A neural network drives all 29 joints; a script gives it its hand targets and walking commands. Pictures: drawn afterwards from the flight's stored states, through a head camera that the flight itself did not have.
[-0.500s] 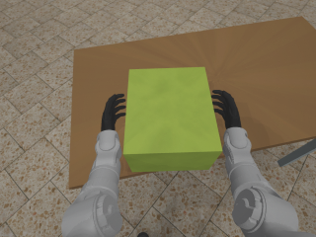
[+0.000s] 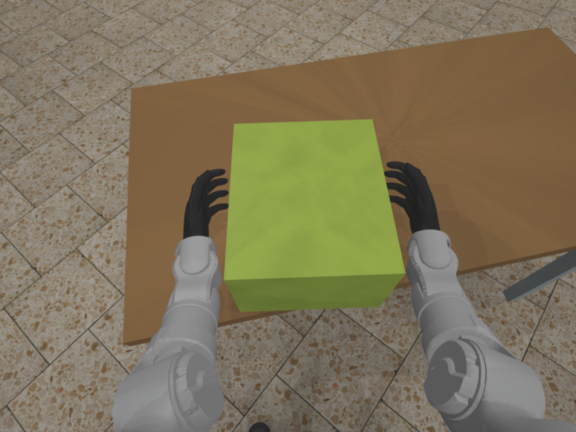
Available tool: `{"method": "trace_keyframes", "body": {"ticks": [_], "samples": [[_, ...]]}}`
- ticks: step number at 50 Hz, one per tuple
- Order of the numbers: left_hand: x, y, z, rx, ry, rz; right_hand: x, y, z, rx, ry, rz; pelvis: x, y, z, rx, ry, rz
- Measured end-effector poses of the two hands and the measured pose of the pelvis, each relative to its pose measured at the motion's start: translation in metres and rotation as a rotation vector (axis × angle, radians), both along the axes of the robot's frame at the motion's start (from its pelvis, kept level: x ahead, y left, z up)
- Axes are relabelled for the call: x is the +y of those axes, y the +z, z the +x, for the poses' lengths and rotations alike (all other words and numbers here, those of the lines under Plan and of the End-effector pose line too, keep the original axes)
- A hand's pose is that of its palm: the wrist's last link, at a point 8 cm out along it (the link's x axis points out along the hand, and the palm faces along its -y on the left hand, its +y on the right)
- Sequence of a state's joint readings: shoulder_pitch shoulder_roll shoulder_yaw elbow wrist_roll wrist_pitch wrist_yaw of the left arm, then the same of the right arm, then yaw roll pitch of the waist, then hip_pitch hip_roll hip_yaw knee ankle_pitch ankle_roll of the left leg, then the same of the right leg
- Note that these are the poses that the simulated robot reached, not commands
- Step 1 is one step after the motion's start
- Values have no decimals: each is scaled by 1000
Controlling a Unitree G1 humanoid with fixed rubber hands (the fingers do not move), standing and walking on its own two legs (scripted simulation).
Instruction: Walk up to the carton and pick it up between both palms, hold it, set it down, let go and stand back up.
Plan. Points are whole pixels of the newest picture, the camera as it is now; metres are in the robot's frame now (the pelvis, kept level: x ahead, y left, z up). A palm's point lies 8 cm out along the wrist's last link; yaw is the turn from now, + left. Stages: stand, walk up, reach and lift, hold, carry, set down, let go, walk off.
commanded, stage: set down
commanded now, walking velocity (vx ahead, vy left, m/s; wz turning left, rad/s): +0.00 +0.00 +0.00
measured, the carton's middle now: (306, 215) +0.45 +0.01 -0.04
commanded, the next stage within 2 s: none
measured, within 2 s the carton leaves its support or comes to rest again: neither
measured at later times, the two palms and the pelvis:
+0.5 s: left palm (200, 232) +0.40 +0.17 -0.01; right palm (418, 221) +0.42 -0.15 +0.00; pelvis +0.00 +0.00 -0.01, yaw -1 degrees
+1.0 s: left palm (163, 231) +0.40 +0.23 -0.02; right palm (452, 211) +0.44 -0.21 +0.00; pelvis -0.04 +0.00 -0.05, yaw -2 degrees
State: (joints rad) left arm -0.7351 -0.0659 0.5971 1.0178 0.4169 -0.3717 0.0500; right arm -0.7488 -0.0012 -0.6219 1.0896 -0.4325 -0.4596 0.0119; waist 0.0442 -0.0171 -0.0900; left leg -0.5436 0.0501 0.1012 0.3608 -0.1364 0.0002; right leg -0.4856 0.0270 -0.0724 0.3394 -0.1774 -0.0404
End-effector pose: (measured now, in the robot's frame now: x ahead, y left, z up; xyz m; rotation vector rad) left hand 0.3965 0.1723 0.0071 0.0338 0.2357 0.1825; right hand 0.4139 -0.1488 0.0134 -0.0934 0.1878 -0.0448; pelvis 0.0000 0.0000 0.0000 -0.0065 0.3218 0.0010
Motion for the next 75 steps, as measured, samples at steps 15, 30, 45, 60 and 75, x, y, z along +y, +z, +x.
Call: {"method": "trace_keyframes", "body": {"ticks": [15, 30, 45, 60, 75], "samples": [[0, -1, 0, -10, 1, 1, 0, -1, 0, 2, -2, 7, 0, -1, 0, 4, -2, 0], [3, -32, -2, 99, 13, -16, 0, -23, 7, 110, 8, 36, 1, -14, -5, 109, -24, -13], [51, -29, 2, 73, 45, 36, -36, -24, 22, 84, -39, 16, 2, -43, -28, 209, -25, -13], [45, 10, 12, 4, -9, 8, -47, 14, 30, 36, 25, 55, -4, -45, -46, 216, -26, -10], [59, 82, 11, -7, 28, 11, -46, 94, 33, 39, -9, 43, -8, -22, -41, 76, -6, -12]]}}
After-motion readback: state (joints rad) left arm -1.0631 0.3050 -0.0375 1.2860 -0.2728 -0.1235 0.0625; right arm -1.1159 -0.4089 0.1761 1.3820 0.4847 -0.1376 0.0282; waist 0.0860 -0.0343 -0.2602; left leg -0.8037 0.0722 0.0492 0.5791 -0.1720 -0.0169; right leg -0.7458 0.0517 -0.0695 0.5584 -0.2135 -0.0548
